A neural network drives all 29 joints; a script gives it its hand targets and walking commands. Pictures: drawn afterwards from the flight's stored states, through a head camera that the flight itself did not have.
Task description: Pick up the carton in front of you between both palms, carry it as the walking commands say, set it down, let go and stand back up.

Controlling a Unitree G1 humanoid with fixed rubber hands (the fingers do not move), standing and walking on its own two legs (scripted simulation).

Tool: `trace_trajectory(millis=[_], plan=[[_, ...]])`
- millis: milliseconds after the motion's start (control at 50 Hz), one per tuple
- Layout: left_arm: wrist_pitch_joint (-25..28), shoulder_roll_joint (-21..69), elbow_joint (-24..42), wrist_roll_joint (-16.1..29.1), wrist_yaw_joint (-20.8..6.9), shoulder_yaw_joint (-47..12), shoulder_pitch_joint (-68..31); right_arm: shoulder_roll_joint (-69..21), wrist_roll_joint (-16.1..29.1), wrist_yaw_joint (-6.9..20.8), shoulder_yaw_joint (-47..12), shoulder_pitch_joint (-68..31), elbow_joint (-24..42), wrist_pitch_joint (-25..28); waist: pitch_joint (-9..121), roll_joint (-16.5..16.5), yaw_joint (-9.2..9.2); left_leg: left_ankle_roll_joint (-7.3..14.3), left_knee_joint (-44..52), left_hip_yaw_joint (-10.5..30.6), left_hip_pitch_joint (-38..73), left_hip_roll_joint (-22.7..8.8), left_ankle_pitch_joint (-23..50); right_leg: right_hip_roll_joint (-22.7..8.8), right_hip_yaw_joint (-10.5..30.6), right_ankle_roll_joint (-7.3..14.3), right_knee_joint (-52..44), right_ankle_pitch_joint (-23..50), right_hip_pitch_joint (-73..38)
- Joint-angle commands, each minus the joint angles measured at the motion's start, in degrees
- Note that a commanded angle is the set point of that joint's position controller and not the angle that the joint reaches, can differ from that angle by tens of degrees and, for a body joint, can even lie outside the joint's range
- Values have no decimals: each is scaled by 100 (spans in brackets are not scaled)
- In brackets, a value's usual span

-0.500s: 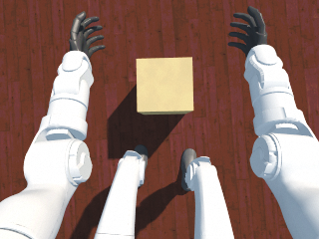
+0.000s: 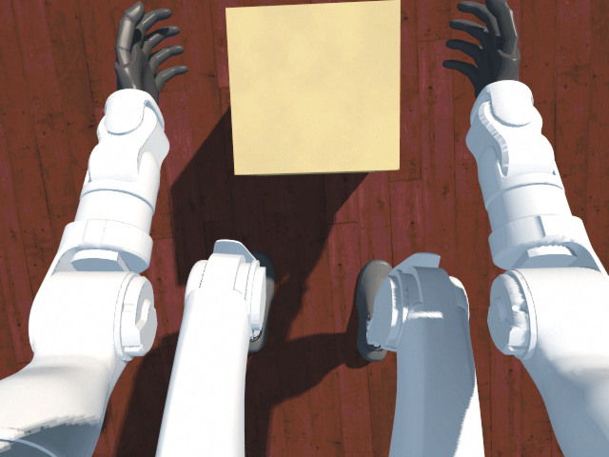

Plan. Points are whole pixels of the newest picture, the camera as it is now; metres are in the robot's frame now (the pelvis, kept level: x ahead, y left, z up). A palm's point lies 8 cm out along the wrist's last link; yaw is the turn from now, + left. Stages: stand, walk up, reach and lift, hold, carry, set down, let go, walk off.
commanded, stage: reach and lift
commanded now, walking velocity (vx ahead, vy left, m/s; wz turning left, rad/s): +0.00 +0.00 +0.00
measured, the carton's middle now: (314, 109) +0.50 +0.03 -0.33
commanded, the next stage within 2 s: none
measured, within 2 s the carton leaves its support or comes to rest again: leaves its support in 1.18 s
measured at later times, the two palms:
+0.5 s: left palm (186, 92) +0.50 +0.21 -0.26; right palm (446, 87) +0.53 -0.16 -0.27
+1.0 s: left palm (205, 92) +0.50 +0.18 -0.25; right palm (424, 85) +0.53 -0.12 -0.26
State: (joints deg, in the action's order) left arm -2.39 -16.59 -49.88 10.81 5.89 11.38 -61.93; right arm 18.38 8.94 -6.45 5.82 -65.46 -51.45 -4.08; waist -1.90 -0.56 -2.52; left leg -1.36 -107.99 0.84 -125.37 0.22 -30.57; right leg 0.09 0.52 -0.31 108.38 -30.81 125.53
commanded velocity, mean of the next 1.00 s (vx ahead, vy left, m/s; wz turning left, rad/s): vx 0.00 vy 0.00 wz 0.00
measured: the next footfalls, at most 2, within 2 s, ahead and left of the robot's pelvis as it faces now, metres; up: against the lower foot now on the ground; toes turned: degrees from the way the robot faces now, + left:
none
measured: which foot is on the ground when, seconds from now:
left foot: down 0.00-1.00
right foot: down 0.00-1.00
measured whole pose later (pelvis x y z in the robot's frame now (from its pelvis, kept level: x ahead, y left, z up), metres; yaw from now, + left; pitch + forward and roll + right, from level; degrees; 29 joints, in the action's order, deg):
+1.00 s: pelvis -0.02 +0.00 -0.08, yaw +0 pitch +38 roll +1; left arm 0.3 -15.6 -68.0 15.1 10.3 5.2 -83.3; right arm 17.6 11.9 -9.4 -0.2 -87.2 -71.4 -0.3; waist -19.7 0.5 -2.8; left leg -1.3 -123.1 0.5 -131.0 0.6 -30.0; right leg 0.4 1.2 -0.7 123.6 -30.3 131.2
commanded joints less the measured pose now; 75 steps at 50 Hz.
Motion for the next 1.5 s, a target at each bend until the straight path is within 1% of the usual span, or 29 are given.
trace_trajectory(millis=[0,80,140,200,280,380,440,480,520,640,700,780,840,860,880,900,940,980,1040,1080,1120,1180,1220,1260,1280,1320,1380,1420,1480], plan=[[7,-814,341,89,87,-18,-1665,685,149,-45,-27,-1890,321,8,6409,-236,-163,-165,556,-448,3063,178,1536,255,-204,-116,-420,1506,-3822],[-12,-851,-332,127,107,-96,-2210,763,230,-37,-92,-2350,-415,13,5548,-168,-172,-117,272,-369,2776,60,904,159,-175,-98,-180,779,-3158],[58,-877,-761,176,101,-180,-2549,853,282,-18,-158,-2664,-857,98,5142,-106,-151,-91,34,-290,2661,10,793,116,-133,-84,49,618,-2844],[162,-932,-1058,236,96,-261,-2834,935,343,6,-253,-2959,-1144,208,4902,-75,-136,-83,-192,-227,2595,-20,851,88,-91,-82,284,648,-2677],[302,-1107,-1048,366,133,-365,-3133,1075,511,-24,-439,-3321,-1100,360,5335,-113,-153,-88,-497,-212,2806,-33,1275,72,-73,-88,599,1076,-2967],[342,-1165,-678,700,248,-625,-3381,1250,750,-93,-714,-3729,-726,400,6182,-180,-182,-103,-729,-286,3180,24,1747,90,-141,-86,889,1529,-3522],[284,-959,-770,856,248,-815,-3293,1126,722,-80,-770,-3661,-651,346,6141,-312,-87,-91,-793,-296,3208,83,1900,120,-202,-99,940,1709,-3563],[276,-898,-902,793,250,-763,-3039,1004,663,-63,-716,-3355,-749,327,6029,-328,-92,-94,-807,-313,3142,116,1931,143,-205,-115,951,1779,-3534],[287,-839,-1101,641,237,-647,-2814,902,554,-30,-596,-3068,-979,317,5557,-280,-122,-106,-773,-293,2868,129,1833,151,-174,-127,936,1702,-3221],[370,-707,-1071,242,197,-374,-2693,729,340,24,-365,-2826,-1187,413,4884,-115,-150,-107,-696,-224,2574,137,1808,185,-99,-98,845,1614,-2581],[390,-578,-963,278,195,-479,-2848,642,391,6,-455,-2962,-1152,454,4912,-91,-119,-106,-658,-204,2610,146,1779,194,-85,-81,789,1563,-2551],[401,-70,-871,487,200,-852,-3233,226,525,-13,-730,-3296,-1067,487,5046,-102,-64,-97,-608,-212,2710,208,1662,243,-97,-66,712,1472,-2707],[412,112,-1082,420,245,-802,-3272,111,370,-73,-672,-3414,-1111,507,4996,-100,-32,-103,-565,-235,2823,260,1522,290,-113,-70,643,1316,-2769],[418,299,-1069,415,225,-861,-3369,-20,286,-83,-664,-3469,-1099,512,4961,-108,28,-100,-560,-237,2779,292,1480,307,-113,-59,617,1294,-2841],[441,964,-889,499,121,-1173,-3757,-731,367,15,-971,-3791,-978,523,5012,-121,20,-61,-576,-240,2783,333,1505,362,-116,-54,613,1332,-2869],[441,1449,-910,509,12,-1297,-4050,-1307,390,122,-1112,-4032,-1052,520,5005,-137,11,-63,-591,-251,2721,360,1499,401,-121,-49,636,1356,-2870],[346,2887,-803,442,-344,-1615,-4818,-2881,342,459,-1437,-4656,-1063,433,4872,-154,-17,-34,-659,-264,2584,451,1421,527,-138,-24,700,1302,-2770],[157,3984,-697,255,-726,-1648,-5264,-4003,141,824,-1385,-4943,-1069,276,4623,-185,15,-15,-729,-309,2438,553,1253,613,-201,5,769,1121,-2593],[-63,4816,-421,86,-1075,-1589,-5381,-4880,-39,1137,-1217,-4935,-857,90,4646,-196,39,19,-804,-422,2430,639,1274,671,-328,34,827,1132,-2514],[-156,5216,-89,154,-1202,-1686,-5507,-5295,27,1240,-1279,-4987,-537,15,5139,-177,38,19,-866,-495,2609,653,1511,703,-388,46,886,1397,-2704],[-248,5599,386,333,-1269,-1917,-5682,-5682,206,1288,-1476,-5104,-97,-63,5994,-178,21,3,-918,-543,2970,659,1819,721,-445,51,952,1720,-3108],[-430,6218,1028,616,-1259,-2161,-5542,-6160,496,1271,-1880,-5464,923,-178,7696,-219,-24,-21,-946,-600,3957,726,2516,792,-572,22,991,2258,-3814],[-637,6432,1345,560,-1283,-2190,-5427,-6509,498,1282,-1978,-5355,1413,-347,8388,-299,-57,-31,-901,-634,4156,775,2743,829,-580,6,942,2530,-4250],[-833,6687,1671,389,-1323,-2231,-5307,-6888,375,1311,-1948,-5050,1624,-562,8598,-272,-58,-34,-753,-674,4036,821,2646,884,-581,-7,815,2522,-4302],[-935,6811,1774,268,-1366,-2217,-5209,-7053,240,1353,-1867,-4805,1595,-696,8427,-243,-44,-38,-657,-673,3868,836,2530,902,-575,-10,721,2439,-4200],[-1144,6965,1764,-6,-1478,-2121,-4898,-7336,-34,1454,-1686,-4354,1439,-935,7906,-193,-52,-17,-387,-660,3600,850,2076,930,-583,-5,444,1940,-3767],[-1425,7159,1319,-570,-1619,-1703,-4380,-7602,-559,1602,-1187,-3716,842,-1216,6732,-170,-79,20,74,-624,3002,860,1270,938,-537,25,-57,1127,-3014],[-1566,7152,970,-967,-1676,-1292,-4156,-7575,-904,1676,-788,-3543,476,-1340,6100,-163,-128,53,352,-608,2732,853,857,940,-504,47,-338,719,-2693],[-1665,7177,743,-1338,-1718,-934,-4001,-7556,-1234,1723,-446,-3545,308,-1425,5843,-156,-156,95,710,-576,2739,848,558,970,-481,62,-665,443,-2642]])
